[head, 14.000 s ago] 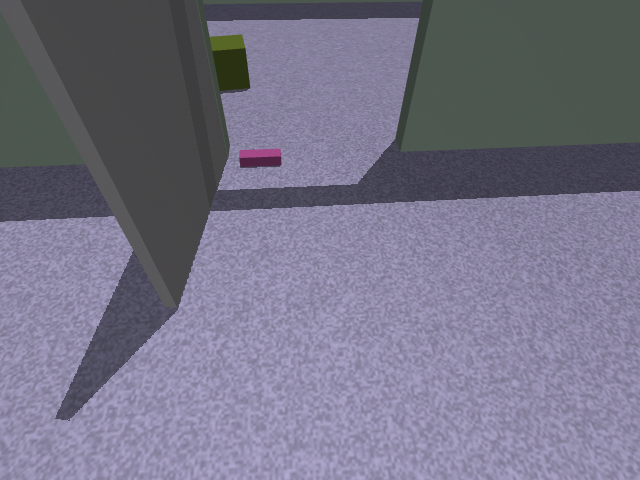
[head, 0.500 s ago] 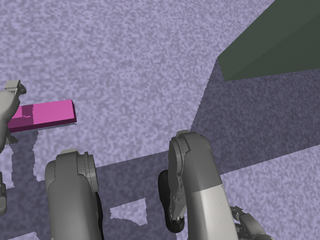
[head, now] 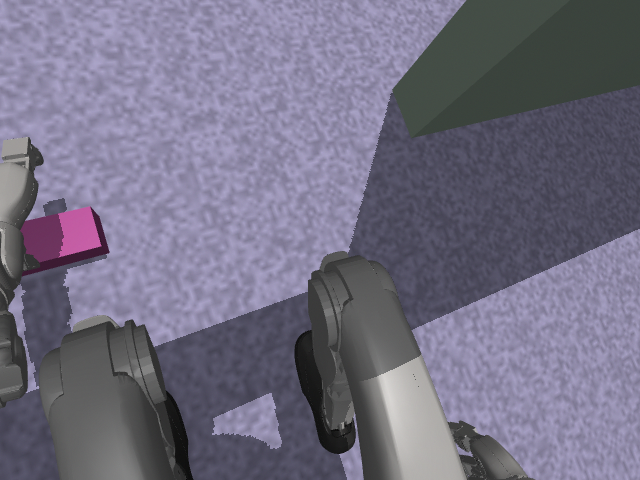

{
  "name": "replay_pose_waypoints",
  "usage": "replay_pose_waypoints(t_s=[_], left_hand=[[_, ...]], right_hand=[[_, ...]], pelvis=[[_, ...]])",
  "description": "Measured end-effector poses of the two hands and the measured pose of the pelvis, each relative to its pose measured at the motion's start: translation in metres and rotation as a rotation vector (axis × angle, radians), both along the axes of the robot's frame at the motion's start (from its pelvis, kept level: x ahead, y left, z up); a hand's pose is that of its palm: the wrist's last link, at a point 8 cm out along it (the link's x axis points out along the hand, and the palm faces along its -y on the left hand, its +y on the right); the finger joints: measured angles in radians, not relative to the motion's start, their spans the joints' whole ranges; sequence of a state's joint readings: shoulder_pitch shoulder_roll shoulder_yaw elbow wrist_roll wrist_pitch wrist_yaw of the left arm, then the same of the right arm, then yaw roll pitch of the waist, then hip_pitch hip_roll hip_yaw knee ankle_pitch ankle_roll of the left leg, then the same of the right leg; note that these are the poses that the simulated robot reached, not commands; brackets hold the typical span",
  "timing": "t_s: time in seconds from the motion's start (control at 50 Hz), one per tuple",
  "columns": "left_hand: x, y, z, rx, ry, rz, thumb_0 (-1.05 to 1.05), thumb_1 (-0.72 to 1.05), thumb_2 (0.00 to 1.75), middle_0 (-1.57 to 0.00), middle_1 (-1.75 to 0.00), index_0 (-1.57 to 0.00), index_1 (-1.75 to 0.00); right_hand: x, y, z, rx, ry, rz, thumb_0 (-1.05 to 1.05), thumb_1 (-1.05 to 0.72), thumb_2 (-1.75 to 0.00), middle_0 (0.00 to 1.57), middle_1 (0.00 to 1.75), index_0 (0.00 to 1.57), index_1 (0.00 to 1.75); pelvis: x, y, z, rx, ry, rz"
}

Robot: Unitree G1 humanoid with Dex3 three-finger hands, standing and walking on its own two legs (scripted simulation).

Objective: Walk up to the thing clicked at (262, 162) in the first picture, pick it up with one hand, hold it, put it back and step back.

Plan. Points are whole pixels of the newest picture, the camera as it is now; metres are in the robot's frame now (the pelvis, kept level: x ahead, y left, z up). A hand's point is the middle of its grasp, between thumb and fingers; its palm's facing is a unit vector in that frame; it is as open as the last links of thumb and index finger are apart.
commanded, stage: approach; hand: left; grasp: from above
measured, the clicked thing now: (23, 249) +0.45 +0.29 -0.29
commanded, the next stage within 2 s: close in in 0.14 s
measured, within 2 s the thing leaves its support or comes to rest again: neither
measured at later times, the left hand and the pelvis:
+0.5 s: hand out of the picture +0.43 +0.28 -0.18, palm faces -0.47 -0.09 -0.88, open 14.1 cm; pelvis +0.00 +0.00 +0.00, yaw +0 degrees
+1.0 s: hand (13, 250) +0.44 +0.29 -0.25, palm faces -0.47 -0.12 -0.88, open 13.9 cm; pelvis +0.01 +0.00 -0.03, yaw -3 degrees
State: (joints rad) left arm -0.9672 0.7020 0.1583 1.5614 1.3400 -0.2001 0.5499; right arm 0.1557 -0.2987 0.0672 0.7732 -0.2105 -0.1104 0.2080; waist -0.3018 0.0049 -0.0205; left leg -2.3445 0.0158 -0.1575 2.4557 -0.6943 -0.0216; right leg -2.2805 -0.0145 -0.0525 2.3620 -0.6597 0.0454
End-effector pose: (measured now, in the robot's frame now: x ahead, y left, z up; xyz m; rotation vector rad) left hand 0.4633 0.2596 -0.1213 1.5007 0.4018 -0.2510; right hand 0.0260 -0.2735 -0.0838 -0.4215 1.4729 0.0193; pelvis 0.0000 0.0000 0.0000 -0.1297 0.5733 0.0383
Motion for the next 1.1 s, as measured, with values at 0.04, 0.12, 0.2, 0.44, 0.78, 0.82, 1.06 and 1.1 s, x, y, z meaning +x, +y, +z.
replay_pose_waypoints(t_s=[0.04, 0.12, 0.2, 0.44, 0.78, 0.82, 1.06, 1.1], left_hand=[[-0.004, 0.006, -0.001, 0.011, 0.015, 0.029, 0.01, -0.52, 1.02, -0.09, -1.02, -0.09, -1.02], [-0.014, 0.027, 0.002, 0.031, 0.040, 0.081, 0.01, -0.53, 1.02, -0.09, -1.02, -0.09, -1.02], [-0.024, 0.044, 0.008, 0.035, 0.069, 0.091, 0.01, -0.54, 1.02, -0.09, -1.02, -0.08, -1.02], [-0.032, 0.025, 0.003, -0.044, 0.087, -0.040, 0.00, -0.53, 1.02, -0.09, -1.02, -0.09, -1.01], [-0.019, 0.026, -0.053, -0.018, 0.061, 0.041, 0.00, -0.50, 0.99, -0.08, -1.00, -0.08, -1.00], [-0.017, 0.028, -0.058, -0.019, 0.063, 0.051, 0.00, -0.50, 0.99, -0.08, -1.00, -0.08, -1.00], [-0.015, 0.030, -0.069, -0.049, 0.066, 0.046, 0.00, -0.47, 1.00, -0.09, -1.02, -0.09, -1.01], [-0.016, 0.029, -0.069, -0.050, 0.064, 0.037, 0.00, -0.47, 1.00, -0.09, -1.02, -0.09, -1.01]], right_hand=[[-0.005, 0.001, -0.002, 0.013, 0.013, -0.010, 0.00, -0.90, -0.89, 0.20, 0.29, 0.20, 0.30], [-0.006, 0.001, -0.006, 0.029, 0.023, -0.015, 0.00, -0.90, -0.89, 0.20, 0.30, 0.20, 0.30], [0.001, 0.001, -0.010, 0.032, 0.021, -0.005, 0.00, -0.90, -0.89, 0.20, 0.30, 0.21, 0.30], [0.040, -0.004, 0.007, -0.029, -0.073, 0.061, 0.00, -0.91, -0.90, 0.20, 0.30, 0.20, 0.30], [-0.002, 0.003, -0.003, -0.004, 0.050, 0.119, 0.00, -0.90, -0.90, 0.20, 0.29, 0.20, 0.30], [-0.008, 0.007, -0.005, 0.014, 0.071, 0.113, 0.00, -0.90, -0.90, 0.20, 0.29, 0.20, 0.30], [-0.015, 0.020, -0.011, 0.066, 0.104, 0.120, 0.00, -0.90, -0.90, 0.20, 0.29, 0.20, 0.30], [-0.011, 0.019, -0.010, 0.061, 0.095, 0.131, 0.00, -0.90, -0.90, 0.20, 0.29, 0.20, 0.30]], pelvis=[[0.000, 0.000, 0.000, 0.003, 0.000, -0.002], [0.000, -0.001, -0.001, 0.008, -0.002, -0.001], [-0.001, -0.001, 0.000, 0.010, -0.003, 0.008], [-0.003, 0.002, 0.007, -0.007, -0.017, 0.013], [0.001, 0.003, -0.020, -0.028, -0.048, -0.012], [0.002, 0.003, -0.022, -0.031, -0.051, -0.015], [0.007, 0.005, -0.027, -0.050, -0.069, -0.029], [0.006, 0.006, -0.027, -0.052, -0.074, -0.030]])
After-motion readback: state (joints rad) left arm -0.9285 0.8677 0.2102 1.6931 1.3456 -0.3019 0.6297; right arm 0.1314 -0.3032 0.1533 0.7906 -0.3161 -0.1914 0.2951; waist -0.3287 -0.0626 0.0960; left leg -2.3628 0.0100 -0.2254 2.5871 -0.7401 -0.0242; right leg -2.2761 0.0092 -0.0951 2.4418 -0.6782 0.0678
